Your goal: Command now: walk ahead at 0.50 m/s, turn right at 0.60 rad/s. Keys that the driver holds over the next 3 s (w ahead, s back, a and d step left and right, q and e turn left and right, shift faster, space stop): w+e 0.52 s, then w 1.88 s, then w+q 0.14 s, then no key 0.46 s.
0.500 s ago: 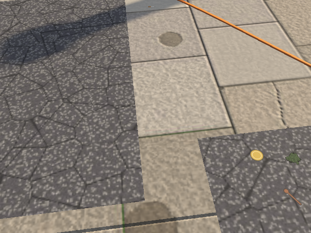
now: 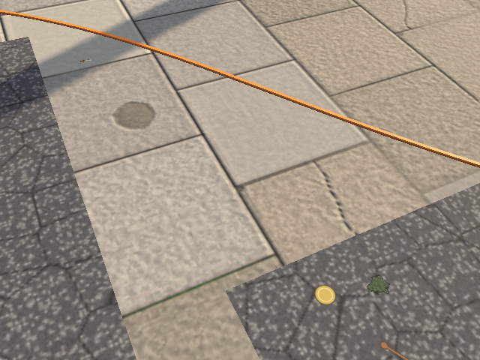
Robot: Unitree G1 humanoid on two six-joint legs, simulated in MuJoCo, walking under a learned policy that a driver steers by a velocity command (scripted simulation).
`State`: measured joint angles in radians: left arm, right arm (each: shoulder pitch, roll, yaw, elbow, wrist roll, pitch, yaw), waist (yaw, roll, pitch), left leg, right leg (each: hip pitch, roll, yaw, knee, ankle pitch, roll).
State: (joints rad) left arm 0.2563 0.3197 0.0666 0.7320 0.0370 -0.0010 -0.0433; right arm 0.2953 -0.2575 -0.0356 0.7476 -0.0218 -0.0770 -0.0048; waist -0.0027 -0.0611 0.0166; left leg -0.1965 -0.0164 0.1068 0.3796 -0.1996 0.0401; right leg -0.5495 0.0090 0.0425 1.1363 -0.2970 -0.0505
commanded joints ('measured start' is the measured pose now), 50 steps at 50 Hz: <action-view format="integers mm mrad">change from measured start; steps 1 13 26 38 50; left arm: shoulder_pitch -13 -258 50 237 131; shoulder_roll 31 9 105 109 30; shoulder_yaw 4 -14 30 19 -16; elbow -77 -174 -36 67 59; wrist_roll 3 11 -32 -20 6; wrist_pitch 2 -7 -51 -69 -45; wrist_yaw -15 -33 35 50 19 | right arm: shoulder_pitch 26 143 8 -324 0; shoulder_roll -111 -191 -97 -86 -90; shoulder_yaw -29 -51 -16 -6 -25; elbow -31 60 -70 -157 3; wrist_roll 6 1 -29 -9 6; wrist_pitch -27 11 64 37 3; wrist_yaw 5 -11 22 40 17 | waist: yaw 9 -35 -32 89 22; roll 154 164 38 1 150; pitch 9 34 -44 53 8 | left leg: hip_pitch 75 268 -390 -441 28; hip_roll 281 292 132 71 241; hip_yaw -182 98 -108 -85 -365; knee -226 -41 691 239 -195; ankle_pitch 216 718 -94 148 86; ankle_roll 128 57 -90 -24 160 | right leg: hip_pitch -144 25 368 590 32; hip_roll -56 16 -127 -172 -39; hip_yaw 33 -173 247 238 26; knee -11 -510 -911 -888 0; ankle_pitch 91 62 438 539 -9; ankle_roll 15 -74 -239 -159 -14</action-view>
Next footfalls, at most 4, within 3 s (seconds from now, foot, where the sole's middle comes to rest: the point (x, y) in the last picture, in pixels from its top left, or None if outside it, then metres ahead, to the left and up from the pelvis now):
0.32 right None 0.30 -0.14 -0.78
0.86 left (266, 308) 0.65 -0.08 -0.78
1.36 right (355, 257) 0.83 -0.38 -0.78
1.92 left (325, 176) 1.17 -0.32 -0.78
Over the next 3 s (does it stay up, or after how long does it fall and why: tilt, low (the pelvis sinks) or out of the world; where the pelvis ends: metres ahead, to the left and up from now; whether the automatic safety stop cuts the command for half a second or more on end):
stays up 1.44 -0.53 -0.01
